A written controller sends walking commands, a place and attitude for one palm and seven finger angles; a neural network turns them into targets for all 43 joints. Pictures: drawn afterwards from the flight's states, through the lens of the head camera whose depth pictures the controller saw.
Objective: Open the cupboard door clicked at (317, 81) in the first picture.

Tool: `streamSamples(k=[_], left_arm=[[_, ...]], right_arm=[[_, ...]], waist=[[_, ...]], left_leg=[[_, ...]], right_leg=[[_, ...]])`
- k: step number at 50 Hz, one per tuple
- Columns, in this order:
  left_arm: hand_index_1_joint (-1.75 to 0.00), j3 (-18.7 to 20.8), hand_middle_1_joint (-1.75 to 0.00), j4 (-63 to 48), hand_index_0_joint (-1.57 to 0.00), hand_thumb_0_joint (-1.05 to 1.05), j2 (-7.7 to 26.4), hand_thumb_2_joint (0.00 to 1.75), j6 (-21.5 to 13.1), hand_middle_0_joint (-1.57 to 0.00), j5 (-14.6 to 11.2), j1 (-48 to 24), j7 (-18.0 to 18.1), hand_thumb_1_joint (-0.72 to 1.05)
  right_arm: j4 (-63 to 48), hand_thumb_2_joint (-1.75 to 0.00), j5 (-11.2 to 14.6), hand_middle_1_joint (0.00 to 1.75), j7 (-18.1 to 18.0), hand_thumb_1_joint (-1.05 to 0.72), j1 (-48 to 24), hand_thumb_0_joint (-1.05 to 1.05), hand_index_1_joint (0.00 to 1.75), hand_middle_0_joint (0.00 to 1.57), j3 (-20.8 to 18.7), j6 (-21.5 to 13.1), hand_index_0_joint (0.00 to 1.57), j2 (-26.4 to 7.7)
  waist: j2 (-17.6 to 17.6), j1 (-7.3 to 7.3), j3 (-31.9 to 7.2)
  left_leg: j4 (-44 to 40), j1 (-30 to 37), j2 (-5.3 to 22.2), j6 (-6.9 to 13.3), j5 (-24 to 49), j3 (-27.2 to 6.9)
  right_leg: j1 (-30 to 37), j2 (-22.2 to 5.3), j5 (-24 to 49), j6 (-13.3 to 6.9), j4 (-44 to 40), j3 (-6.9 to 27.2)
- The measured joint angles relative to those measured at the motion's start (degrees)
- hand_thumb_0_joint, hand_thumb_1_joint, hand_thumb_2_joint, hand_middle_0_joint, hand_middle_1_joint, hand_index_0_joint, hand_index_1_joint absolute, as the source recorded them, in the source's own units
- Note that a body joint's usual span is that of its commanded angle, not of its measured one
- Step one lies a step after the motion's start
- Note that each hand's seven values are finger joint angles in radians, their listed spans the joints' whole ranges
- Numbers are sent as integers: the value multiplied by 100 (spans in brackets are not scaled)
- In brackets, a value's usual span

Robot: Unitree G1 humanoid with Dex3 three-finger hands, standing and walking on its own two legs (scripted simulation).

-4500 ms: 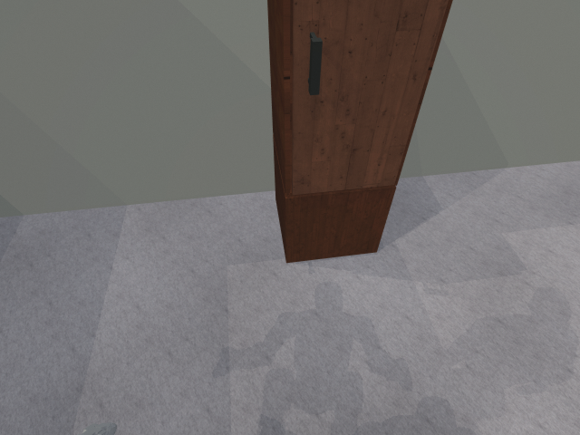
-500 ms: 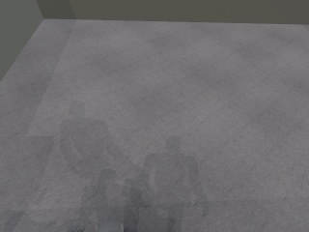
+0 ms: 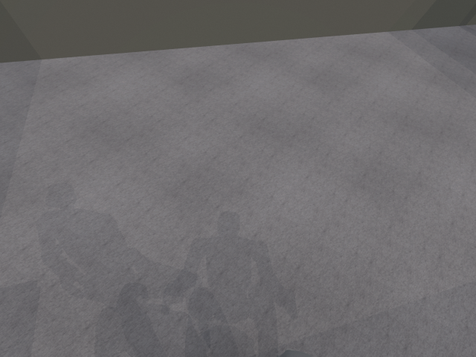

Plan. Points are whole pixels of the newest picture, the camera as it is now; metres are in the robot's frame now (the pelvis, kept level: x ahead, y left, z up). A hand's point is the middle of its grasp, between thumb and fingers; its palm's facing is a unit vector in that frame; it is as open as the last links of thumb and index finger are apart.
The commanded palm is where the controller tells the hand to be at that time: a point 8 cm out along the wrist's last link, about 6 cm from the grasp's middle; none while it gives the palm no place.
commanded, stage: turn to face it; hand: left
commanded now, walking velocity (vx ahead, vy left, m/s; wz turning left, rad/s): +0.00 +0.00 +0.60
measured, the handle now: out of the picture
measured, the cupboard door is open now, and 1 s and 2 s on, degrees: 0 0 0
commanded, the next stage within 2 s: none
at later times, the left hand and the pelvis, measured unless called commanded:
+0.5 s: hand out of the picture +0.06 +0.23 -0.19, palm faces +0.28 -0.93 -0.23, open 7.3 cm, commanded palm none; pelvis +0.01 +0.01 -0.02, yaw +15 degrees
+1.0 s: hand out of the picture -0.07 +0.14 -0.15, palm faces +0.57 -0.77 -0.28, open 7.4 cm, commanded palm none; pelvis -0.01 -0.05 +0.00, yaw +35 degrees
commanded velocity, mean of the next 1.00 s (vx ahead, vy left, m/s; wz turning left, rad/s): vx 0.00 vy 0.00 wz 0.60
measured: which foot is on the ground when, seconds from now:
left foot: down 0.00-0.12, up 0.14-0.36, down 0.38-0.78, up 0.80-1.00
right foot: up 0.00-0.06, down 0.08-0.38, up 0.40-0.76, down 0.78-1.00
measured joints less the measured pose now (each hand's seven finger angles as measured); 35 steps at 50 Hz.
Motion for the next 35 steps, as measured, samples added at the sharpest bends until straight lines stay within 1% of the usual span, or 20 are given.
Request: streamSamples(k=[2,4,5,6,7,9,11,13,15,16,17,19,20,21,22,24,26,29,32,35], left_arm=[[-30,-92,-30,40,-20,1,-62,90,-81,-20,-4,-169,45,91],[-30,-185,-30,73,-20,0,-121,90,-181,-20,-11,-293,73,91],[-30,-223,-30,107,-20,0,-163,90,-237,-20,-11,-338,94,91],[-30,-262,-30,165,-20,0,-262,90,-274,-20,-6,-401,121,91],[-30,-304,-30,197,-20,0,-354,90,-300,-20,-3,-445,128,91],[-30,-349,-30,192,-20,0,-483,90,-330,-20,6,-492,129,91],[-30,-355,-30,161,-20,0,-572,90,-309,-20,14,-532,150,91],[-30,-302,-30,85,-21,-1,-593,90,-285,-20,8,-572,196,92],[-30,-271,-30,36,-21,-1,-546,90,-233,-20,35,-596,212,92],[-30,-251,-30,20,-21,-1,-508,90,-206,-21,43,-602,216,92],[-30,-229,-30,5,-21,-1,-464,90,-176,-21,42,-601,216,92],[-30,-182,-30,-43,-21,-1,-380,90,-103,-21,9,-553,205,92],[-30,-145,-30,-68,-21,-1,-319,90,-53,-21,-19,-522,194,91],[-30,-105,-30,-85,-21,-1,-237,90,12,-21,-31,-499,192,91],[-30,-63,-30,-82,-21,0,-163,90,75,-20,-28,-475,198,91],[-30,7,-30,-27,-20,0,-58,90,152,-20,-22,-449,196,91],[-30,46,-30,-16,-20,0,6,90,159,-20,-25,-433,165,91],[-30,54,-30,-84,-20,0,42,90,139,-20,-43,-371,136,91],[-30,41,-30,-164,-20,1,47,90,133,-20,-59,-316,134,91],[-30,7,-30,-242,-20,1,22,90,113,-20,-75,-277,140,91]], right_arm=[[216,-90,4,30,12,-93,190,-1,30,20,-18,41,20,-47],[441,-90,29,30,27,-92,413,0,30,20,-27,102,20,-45],[544,-90,48,30,41,-92,516,0,30,20,-31,140,20,-42],[635,-90,68,30,54,-92,572,0,30,20,-43,198,20,-71],[692,-90,83,30,58,-92,625,0,30,20,-52,274,20,-82],[751,-90,94,30,68,-91,698,0,30,20,-56,436,20,-35],[753,-90,104,30,93,-91,702,1,30,20,-71,526,19,35],[687,-90,103,30,127,-91,661,1,30,20,-91,565,19,100],[567,-90,91,30,164,-91,576,1,30,20,-106,572,20,154],[489,-90,86,30,182,-91,525,1,30,20,-113,561,20,172],[404,-90,79,30,198,-91,475,1,30,20,-117,540,20,181],[207,-90,60,30,230,-91,411,1,30,20,-127,465,20,137],[137,-90,41,30,235,-91,355,1,30,20,-146,417,20,122],[75,-90,21,30,235,-91,273,1,30,20,-152,383,20,125],[23,-90,7,30,221,-91,202,1,30,20,-149,339,20,127],[-64,-90,-3,30,167,-91,124,1,30,20,-143,279,20,107],[-109,-90,-8,30,125,-90,75,1,30,20,-132,268,20,63],[-141,-90,-8,30,115,-90,7,1,30,20,-134,294,20,-42],[-178,-90,-7,30,131,-90,-62,1,30,20,-163,335,20,-151],[-217,-90,-9,30,157,-90,-129,1,30,20,-205,398,20,-261]], waist=[[1,-111,-5],[-60,-153,-55],[-75,-154,-95],[41,-179,-92],[134,-227,-94],[167,-256,-112],[148,-242,-82],[126,-218,-49],[73,-200,-21],[39,-193,-5],[6,-191,11],[0,-179,13],[-37,-185,4],[-103,-177,32],[-144,-167,51],[-146,-178,53],[-120,-151,56],[-26,-89,39],[80,-71,23],[183,-82,6]], left_leg=[[45,10,-57,-33,-61,-47],[195,-2,-154,-94,-183,-82],[325,-35,-187,-132,-273,-95],[449,-68,-138,-166,-356,-164],[621,-136,-152,-219,-622,-311],[1318,-401,-277,-282,-1285,-610],[2137,-709,-378,-318,-1485,-822],[2535,-918,-406,-351,-1478,-898],[2451,-984,-392,-373,-1393,-867],[2258,-964,-382,-375,-1297,-835],[1978,-909,-374,-375,-1116,-795],[1173,-689,-356,-346,-458,-749],[1166,-763,-405,-217,-337,-763],[1316,-857,-460,-71,-388,-756],[1383,-904,-493,41,-447,-750],[1251,-903,-560,144,-409,-802],[921,-818,-647,134,-185,-881],[449,-696,-747,162,129,-1035],[179,-656,-810,134,350,-1239],[117,-713,-865,61,475,-1477]], right_leg=[[383,-10,242,-20,-935,-21],[860,-43,813,-30,-1923,-75],[1032,-75,708,-116,-2180,-106],[1072,-46,561,-173,-2161,-175],[1094,-49,480,-197,-2098,-258],[1148,-140,425,-212,-2049,-398],[1238,-239,426,-201,-2070,-535],[1292,-328,411,-166,-2064,-679],[1283,-432,358,-112,-1971,-804],[1259,-489,314,-81,-1885,-861],[1222,-551,254,-45,-1765,-917],[1078,-662,57,43,-1373,-1017],[911,-711,-192,88,-1050,-956],[692,-681,-590,112,-578,-731],[444,-576,-858,117,-23,-470],[30,-359,-841,119,919,-134],[-193,-234,-549,136,1326,17],[-204,-113,-386,157,1088,111],[-2,-3,-454,150,471,183],[323,101,-477,112,-277,233]])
